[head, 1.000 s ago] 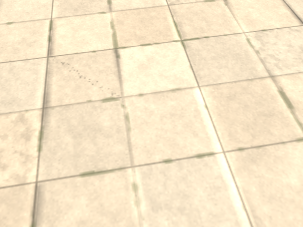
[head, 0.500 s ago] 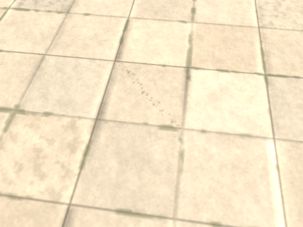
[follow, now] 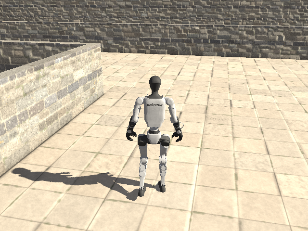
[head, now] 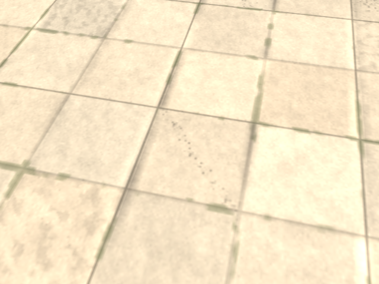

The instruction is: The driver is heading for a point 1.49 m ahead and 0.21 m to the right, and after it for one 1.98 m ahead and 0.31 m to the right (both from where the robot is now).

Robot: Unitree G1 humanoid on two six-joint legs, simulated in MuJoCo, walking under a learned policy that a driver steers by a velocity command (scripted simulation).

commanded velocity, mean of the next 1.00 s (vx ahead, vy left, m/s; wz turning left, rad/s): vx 0.01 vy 0.00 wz -0.24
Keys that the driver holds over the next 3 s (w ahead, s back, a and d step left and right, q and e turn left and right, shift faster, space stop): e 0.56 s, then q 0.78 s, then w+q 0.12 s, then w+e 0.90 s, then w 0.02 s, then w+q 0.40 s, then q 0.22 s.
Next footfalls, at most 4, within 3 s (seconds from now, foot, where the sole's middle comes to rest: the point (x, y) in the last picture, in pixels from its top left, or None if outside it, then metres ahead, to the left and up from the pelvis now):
0.22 left None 0.09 0.14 -0.77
0.64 right None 0.01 -0.12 -0.77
1.12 left None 0.06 0.11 -0.77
1.70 right None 0.13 -0.11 -0.77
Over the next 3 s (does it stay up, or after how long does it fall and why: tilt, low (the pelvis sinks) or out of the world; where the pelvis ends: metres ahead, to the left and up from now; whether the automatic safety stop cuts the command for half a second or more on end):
stays up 0.69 -0.17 0.01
